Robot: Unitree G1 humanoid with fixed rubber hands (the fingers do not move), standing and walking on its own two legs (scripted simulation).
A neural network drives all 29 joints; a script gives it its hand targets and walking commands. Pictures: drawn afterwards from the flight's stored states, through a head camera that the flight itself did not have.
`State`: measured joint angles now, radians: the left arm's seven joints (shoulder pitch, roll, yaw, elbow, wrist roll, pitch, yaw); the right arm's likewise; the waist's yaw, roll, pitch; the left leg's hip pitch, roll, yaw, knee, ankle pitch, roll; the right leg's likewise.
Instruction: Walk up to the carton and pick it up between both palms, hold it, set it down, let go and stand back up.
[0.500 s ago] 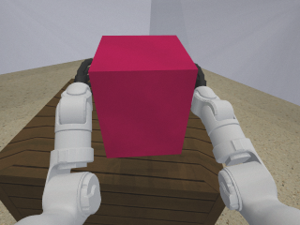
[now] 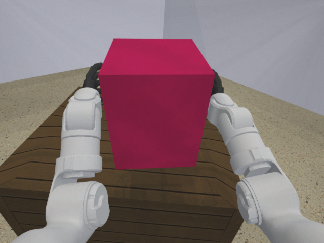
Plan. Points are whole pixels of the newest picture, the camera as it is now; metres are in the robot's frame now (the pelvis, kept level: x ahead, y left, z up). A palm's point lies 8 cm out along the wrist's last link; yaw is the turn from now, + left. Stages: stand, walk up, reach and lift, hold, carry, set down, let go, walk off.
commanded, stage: hold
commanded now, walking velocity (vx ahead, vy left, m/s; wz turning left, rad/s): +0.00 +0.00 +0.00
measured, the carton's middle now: (154, 102) +0.39 +0.00 +0.24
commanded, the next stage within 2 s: none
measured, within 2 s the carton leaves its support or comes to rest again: neither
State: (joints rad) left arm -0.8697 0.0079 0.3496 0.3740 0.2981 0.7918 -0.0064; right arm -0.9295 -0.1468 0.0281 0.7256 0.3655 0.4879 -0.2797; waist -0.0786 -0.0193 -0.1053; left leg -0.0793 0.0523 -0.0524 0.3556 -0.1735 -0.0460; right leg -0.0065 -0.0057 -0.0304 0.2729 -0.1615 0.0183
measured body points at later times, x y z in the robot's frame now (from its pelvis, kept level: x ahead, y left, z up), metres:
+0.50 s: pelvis +0.01 +0.00 +0.00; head -0.07 +0.03 +0.44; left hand +0.39 +0.15 +0.26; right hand +0.39 -0.15 +0.26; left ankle +0.02 +0.15 -0.75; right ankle +0.00 -0.13 -0.75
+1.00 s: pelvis +0.01 +0.00 +0.00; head -0.08 +0.02 +0.44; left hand +0.39 +0.15 +0.27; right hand +0.39 -0.15 +0.26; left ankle +0.02 +0.15 -0.75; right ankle +0.00 -0.13 -0.75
